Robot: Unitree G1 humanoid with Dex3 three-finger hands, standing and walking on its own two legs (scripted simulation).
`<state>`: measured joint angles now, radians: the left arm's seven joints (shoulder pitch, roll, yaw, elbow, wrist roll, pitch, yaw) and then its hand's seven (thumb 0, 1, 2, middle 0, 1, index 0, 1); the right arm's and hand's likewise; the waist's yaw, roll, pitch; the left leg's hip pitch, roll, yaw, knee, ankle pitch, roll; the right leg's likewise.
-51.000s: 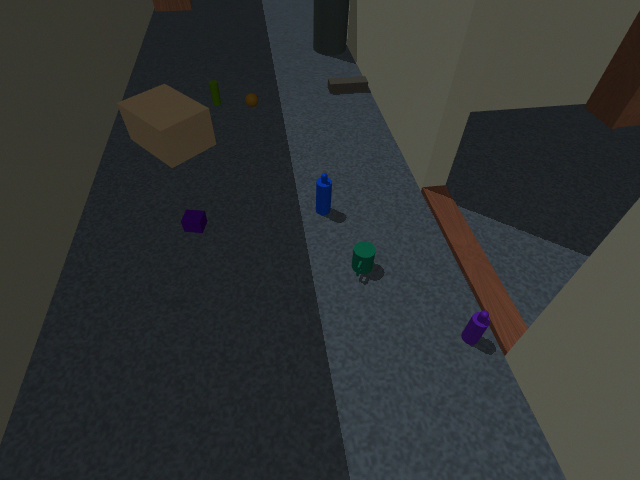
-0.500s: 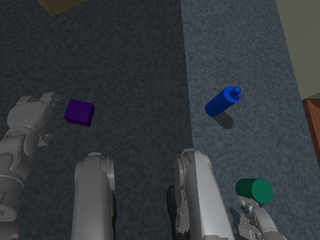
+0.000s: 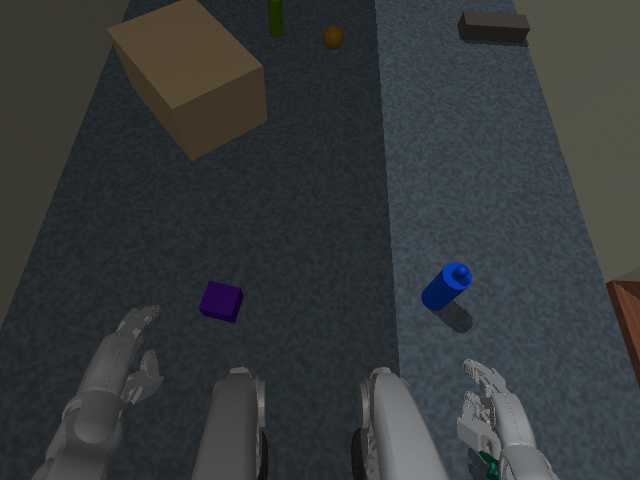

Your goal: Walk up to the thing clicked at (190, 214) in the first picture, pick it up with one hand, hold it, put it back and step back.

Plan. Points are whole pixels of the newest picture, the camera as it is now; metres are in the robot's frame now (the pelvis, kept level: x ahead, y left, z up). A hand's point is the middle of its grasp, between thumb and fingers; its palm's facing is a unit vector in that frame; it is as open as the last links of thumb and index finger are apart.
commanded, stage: home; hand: left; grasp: from above
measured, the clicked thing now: (222, 302) +0.50 +0.22 -0.53
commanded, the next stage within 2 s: none
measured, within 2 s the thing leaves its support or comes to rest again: neither
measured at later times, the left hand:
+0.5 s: hand (92, 391) +0.23 +0.19 +0.10, palm faces +0.11 -0.97 -0.21, open 7.4 cm
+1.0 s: hand (82, 407) +0.22 +0.19 +0.11, palm faces +0.09 -0.98 -0.20, open 7.4 cm
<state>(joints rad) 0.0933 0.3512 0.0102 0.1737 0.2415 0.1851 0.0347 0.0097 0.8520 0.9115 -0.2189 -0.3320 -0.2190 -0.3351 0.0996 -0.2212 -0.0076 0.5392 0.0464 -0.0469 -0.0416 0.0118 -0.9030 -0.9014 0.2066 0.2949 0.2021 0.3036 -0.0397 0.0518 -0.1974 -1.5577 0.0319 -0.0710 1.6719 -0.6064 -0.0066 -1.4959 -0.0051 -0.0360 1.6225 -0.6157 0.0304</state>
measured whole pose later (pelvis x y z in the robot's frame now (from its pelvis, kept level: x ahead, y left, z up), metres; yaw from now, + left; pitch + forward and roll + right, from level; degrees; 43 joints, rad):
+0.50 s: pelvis +0.07 +0.00 +0.15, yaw +3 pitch +12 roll -3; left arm 0.50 0.22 0.04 -0.14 -0.07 0.46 0.05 0.01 0.90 0.89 -0.20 -0.30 -0.21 -0.30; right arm 0.31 -0.22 0.04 0.51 0.03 -0.19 -0.19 0.01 -0.90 -0.90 0.21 0.30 0.20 0.30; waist -0.06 0.06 -0.19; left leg -0.75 0.04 -0.06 1.03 -0.49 -0.01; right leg -0.68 0.00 -0.05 0.95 -0.48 0.02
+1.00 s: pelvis +0.07 +0.00 +0.16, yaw +3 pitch +10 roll -3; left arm 0.50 0.22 0.03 -0.12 -0.05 0.46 0.02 0.01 0.90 0.89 -0.20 -0.30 -0.20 -0.30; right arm 0.29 -0.22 0.03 0.53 0.00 -0.23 -0.18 0.02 -0.90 -0.90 0.21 0.30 0.20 0.30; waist -0.04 0.05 -0.15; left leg -0.69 0.04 -0.05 1.01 -0.49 -0.01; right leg -0.62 -0.01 -0.05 0.93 -0.48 0.03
